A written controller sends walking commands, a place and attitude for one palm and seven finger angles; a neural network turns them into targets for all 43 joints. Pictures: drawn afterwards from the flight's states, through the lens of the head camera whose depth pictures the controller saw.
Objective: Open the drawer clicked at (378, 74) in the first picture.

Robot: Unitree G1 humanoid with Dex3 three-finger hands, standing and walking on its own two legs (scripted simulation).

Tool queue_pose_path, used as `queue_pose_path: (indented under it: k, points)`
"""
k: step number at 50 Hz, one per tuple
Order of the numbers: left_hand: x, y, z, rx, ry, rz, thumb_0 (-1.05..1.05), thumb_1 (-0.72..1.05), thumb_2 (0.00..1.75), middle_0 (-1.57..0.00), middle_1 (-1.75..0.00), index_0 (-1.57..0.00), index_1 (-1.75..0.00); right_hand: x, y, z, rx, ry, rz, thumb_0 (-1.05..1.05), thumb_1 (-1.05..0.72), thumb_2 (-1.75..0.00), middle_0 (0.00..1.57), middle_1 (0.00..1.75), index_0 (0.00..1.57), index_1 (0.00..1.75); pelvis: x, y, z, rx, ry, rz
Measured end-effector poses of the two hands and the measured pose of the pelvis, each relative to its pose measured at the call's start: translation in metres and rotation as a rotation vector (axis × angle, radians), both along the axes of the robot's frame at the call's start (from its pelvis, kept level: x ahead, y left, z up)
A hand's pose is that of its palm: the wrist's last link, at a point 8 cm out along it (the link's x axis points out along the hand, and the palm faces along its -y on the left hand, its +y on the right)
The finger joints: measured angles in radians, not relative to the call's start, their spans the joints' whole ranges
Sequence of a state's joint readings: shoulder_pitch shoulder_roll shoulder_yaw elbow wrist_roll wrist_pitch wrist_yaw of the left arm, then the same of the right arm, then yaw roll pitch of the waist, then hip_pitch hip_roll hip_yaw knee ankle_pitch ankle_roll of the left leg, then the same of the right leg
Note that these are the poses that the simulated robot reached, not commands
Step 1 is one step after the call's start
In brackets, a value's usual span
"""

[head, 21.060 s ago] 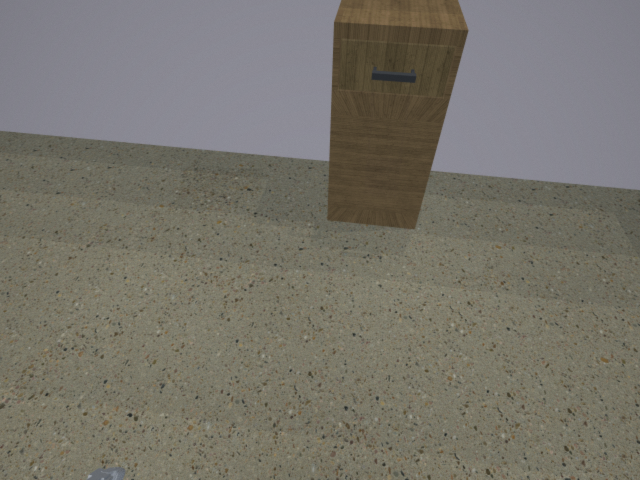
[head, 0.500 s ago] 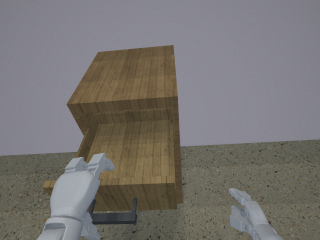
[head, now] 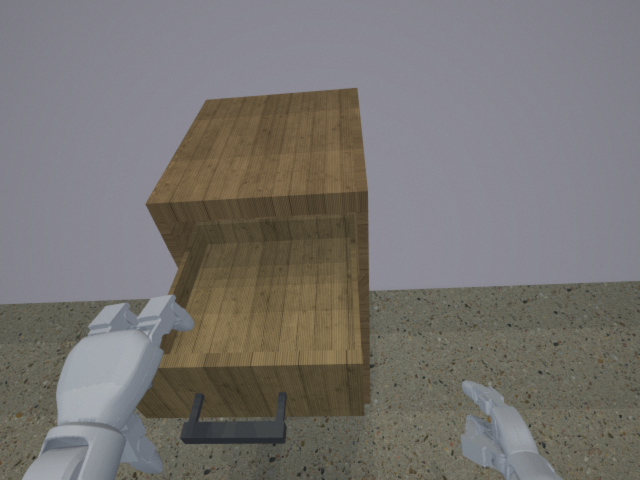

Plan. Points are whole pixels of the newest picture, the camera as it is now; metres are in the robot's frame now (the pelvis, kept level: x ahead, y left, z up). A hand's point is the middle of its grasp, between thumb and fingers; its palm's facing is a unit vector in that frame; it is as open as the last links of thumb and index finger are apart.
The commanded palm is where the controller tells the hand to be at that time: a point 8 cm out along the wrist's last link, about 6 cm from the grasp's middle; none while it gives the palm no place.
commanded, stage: draw the hand back to the body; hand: left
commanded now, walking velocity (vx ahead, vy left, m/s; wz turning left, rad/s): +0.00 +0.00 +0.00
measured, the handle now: (237, 416) +0.21 +0.17 -0.05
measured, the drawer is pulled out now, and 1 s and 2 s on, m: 0.30 0.30 0.30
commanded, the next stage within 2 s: step back with the hand held close in 1.00 s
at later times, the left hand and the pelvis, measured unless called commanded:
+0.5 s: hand (127, 340) +0.20 +0.23 +0.15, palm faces +0.31 -0.87 -0.38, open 11.3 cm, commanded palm +0.15 +0.28 +0.18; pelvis +0.02 +0.01 +0.01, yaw +1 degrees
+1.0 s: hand (100, 338) +0.19 +0.25 +0.16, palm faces +0.41 -0.83 -0.38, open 7.6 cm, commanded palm +0.14 +0.30 +0.18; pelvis +0.02 +0.01 +0.01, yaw +1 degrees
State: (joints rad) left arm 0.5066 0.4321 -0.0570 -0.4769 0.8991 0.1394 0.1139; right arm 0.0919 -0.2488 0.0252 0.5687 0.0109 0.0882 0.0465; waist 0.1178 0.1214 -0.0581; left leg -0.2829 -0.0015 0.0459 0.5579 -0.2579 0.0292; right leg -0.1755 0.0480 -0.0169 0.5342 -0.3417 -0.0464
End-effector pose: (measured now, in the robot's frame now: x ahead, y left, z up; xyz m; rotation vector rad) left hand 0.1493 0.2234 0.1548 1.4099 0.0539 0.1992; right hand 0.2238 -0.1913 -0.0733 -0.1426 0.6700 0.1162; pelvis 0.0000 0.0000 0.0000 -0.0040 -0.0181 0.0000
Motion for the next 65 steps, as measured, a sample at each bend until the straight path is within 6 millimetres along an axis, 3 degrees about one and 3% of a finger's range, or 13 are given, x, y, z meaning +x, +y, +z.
queue_pose_path:
  k: [1,4,6,10,21,37,45,56,61,65]
  points:
    - [0.0,0.003,0.0,0.001,0.001,0.003,0.0,-0.49,0.3,-0.32,-1.2,-0.32,-1.2,0.0,0.001,0.0,-0.004,0.001,0.0,0.01,-0.91,-0.89,0.2,0.3,0.2,0.3,0.0,0.001,0.0,-0.001,0.0,0.001]
    - [0.001,0.005,-0.003,-0.577,-0.088,-0.013,-0.01,-0.48,0.3,-0.32,-1.2,-0.32,-1.19,-0.003,0.003,0.008,-0.019,-0.056,-0.023,0.01,-0.91,-0.89,0.2,0.3,0.2,0.3,-0.002,0.003,0.001,-0.002,-0.035,0.011]
    - [0.001,0.003,-0.005,-0.827,-0.15,-0.039,-0.01,-0.46,0.31,-0.32,-1.18,-0.31,-1.18,-0.009,0.004,0.014,-0.039,-0.096,-0.04,0.01,-0.91,-0.89,0.2,0.3,0.2,0.3,0.0,0.003,0.002,-0.001,-0.045,0.011]
    - [0.002,0.007,0.006,-0.999,-0.259,-0.094,-0.01,-0.38,0.35,-0.32,-1.13,-0.31,-1.13,-0.02,0.003,0.02,-0.076,-0.119,-0.059,0.01,-0.91,-0.89,0.2,0.3,0.2,0.3,0.006,0.003,0.005,-0.003,-0.051,0.013]
    - [0.011,0.043,0.013,-0.991,-0.302,-0.038,-0.01,-0.06,0.49,-0.28,-0.92,-0.27,-0.92,-0.037,-0.012,0.005,-0.117,-0.022,-0.114,0.01,-0.9,-0.89,0.2,0.3,0.21,0.3,0.015,0.012,0.008,-0.005,-0.033,0.01]
    - [0.004,0.073,0.028,-0.91,-0.376,0.037,0.0,0.49,0.72,-0.24,-0.56,-0.24,-0.56,-0.014,-0.002,0.011,-0.09,-0.057,-0.119,0.01,-0.9,-0.89,0.2,0.3,0.2,0.3,0.018,0.016,0.009,-0.004,-0.026,0.016]
    - [0.001,0.071,0.022,-0.94,-0.377,0.06,0.01,0.75,0.84,-0.22,-0.39,-0.22,-0.39,-0.013,0.0,0.012,-0.091,-0.057,-0.099,0.01,-0.9,-0.89,0.2,0.3,0.21,0.3,0.016,0.014,0.009,-0.004,-0.03,0.019]
    - [0.0,0.066,0.027,-0.923,-0.376,0.046,0.01,0.88,0.89,-0.22,-0.31,-0.21,-0.31,-0.023,-0.01,0.007,-0.095,-0.032,-0.118,0.01,-0.9,-0.89,0.2,0.3,0.21,0.3,0.015,0.01,0.009,-0.004,-0.034,0.019]
    - [0.005,0.072,0.043,-0.836,-0.405,-0.008,0.01,0.88,0.9,-0.22,-0.31,-0.21,-0.31,-0.031,-0.016,0.006,-0.106,-0.004,-0.129,0.01,-0.9,-0.89,0.2,0.3,0.21,0.3,0.009,0.008,0.009,-0.016,-0.005,0.011]
    - [0.012,0.068,0.036,-0.837,-0.346,-0.034,0.01,0.89,0.9,-0.21,-0.3,-0.2,-0.3,-0.04,-0.023,0.006,-0.118,0.023,-0.17,0.01,-0.9,-0.89,0.2,0.3,0.21,0.3,0.005,0.012,0.009,-0.015,0.022,-0.006]
